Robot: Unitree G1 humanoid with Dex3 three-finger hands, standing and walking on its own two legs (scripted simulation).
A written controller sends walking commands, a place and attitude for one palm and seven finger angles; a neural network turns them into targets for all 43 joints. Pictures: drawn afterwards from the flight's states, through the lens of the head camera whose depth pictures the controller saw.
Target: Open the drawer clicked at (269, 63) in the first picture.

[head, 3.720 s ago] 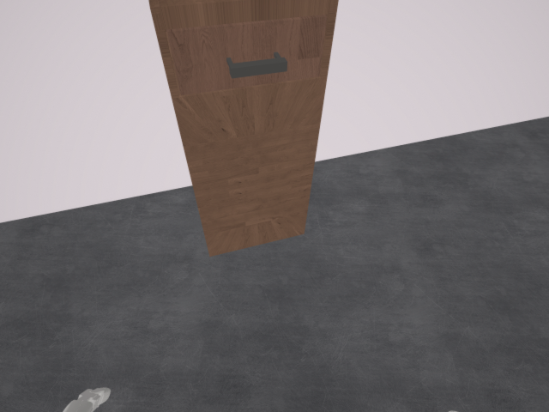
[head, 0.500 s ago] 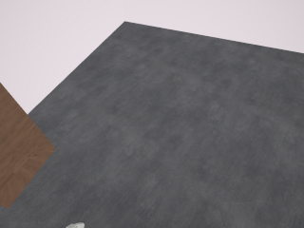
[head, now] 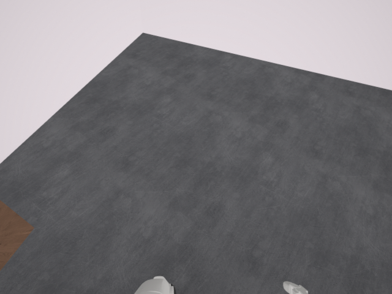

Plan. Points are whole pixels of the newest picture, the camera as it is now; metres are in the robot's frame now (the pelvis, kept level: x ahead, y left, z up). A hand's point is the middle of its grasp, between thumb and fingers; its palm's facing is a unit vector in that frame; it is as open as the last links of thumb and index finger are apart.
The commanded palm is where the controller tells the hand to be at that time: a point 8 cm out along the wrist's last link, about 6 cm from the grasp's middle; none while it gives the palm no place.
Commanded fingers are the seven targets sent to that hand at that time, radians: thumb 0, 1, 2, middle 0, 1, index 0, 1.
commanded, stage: walk to a spot facing it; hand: left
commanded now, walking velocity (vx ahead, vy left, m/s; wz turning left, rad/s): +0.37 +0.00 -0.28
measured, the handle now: out of the picture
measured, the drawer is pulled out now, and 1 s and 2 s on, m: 0.00 0.00 0.00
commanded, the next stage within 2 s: turn to face it in 0.52 s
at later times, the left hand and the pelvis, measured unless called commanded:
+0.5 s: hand (127, 227) +0.28 +0.20 -0.15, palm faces -0.16 -0.98 -0.15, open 7.4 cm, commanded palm none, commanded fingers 0.00 0.90 0.90 -0.20 -0.30 -0.20 -0.30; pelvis +0.18 +0.04 +0.02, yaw -13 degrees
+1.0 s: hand (166, 181) +0.43 +0.13 -0.14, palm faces -0.17 -0.97 -0.17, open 7.3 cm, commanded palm none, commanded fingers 0.00 0.90 0.90 -0.20 -0.30 -0.20 -0.30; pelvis +0.27 +0.00 +0.02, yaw -11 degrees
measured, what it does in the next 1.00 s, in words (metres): walks ahead: right foot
